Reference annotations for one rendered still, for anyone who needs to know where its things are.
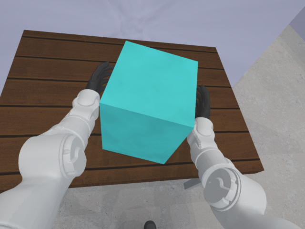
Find right robot upper arm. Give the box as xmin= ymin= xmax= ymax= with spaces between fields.
xmin=203 ymin=167 xmax=301 ymax=229

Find carton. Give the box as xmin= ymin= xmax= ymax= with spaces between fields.
xmin=99 ymin=41 xmax=198 ymax=164

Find robot right hand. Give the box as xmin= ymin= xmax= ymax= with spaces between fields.
xmin=195 ymin=84 xmax=211 ymax=119

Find table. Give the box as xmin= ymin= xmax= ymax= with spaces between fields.
xmin=0 ymin=30 xmax=264 ymax=193

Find left robot forearm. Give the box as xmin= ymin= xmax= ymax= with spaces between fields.
xmin=19 ymin=89 xmax=100 ymax=174

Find right robot forearm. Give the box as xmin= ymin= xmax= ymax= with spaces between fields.
xmin=187 ymin=117 xmax=240 ymax=188

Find robot left hand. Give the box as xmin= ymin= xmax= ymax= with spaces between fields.
xmin=85 ymin=62 xmax=115 ymax=94

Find left robot upper arm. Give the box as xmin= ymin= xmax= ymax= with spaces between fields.
xmin=0 ymin=133 xmax=87 ymax=229

